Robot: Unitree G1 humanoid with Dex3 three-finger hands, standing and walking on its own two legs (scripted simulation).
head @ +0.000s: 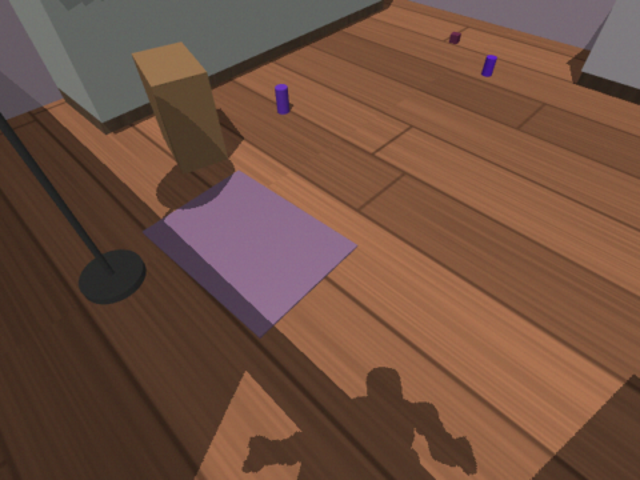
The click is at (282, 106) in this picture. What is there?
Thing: squat round
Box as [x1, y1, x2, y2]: [275, 84, 289, 114]
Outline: 278,84 275,86 277,111 283,114 289,111 287,86 284,84
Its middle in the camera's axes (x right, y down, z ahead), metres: -0.22 -0.82 +2.28
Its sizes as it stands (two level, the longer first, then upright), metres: 0.074 0.074 0.154
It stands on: the floor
